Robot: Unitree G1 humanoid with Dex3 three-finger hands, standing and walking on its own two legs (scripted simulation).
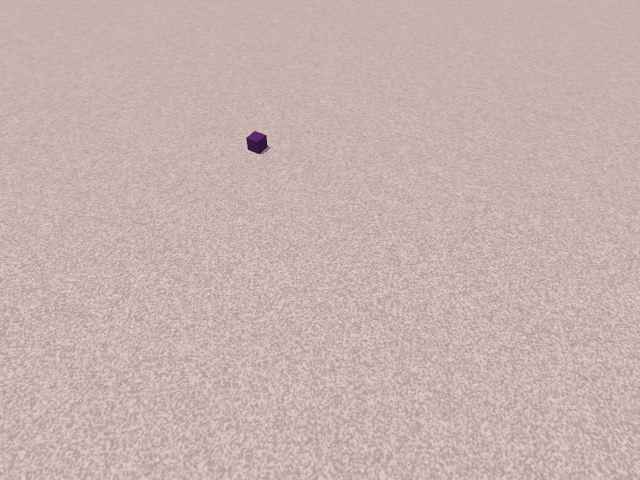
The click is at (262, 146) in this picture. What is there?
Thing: cube
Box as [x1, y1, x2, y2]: [246, 131, 266, 153]
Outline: 254,131 246,138 248,149 259,153 266,147 266,138 265,135
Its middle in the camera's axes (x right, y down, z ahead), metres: -0.34 -0.51 +2.06
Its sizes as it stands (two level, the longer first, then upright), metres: 0.074 0.074 0.074
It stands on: the floor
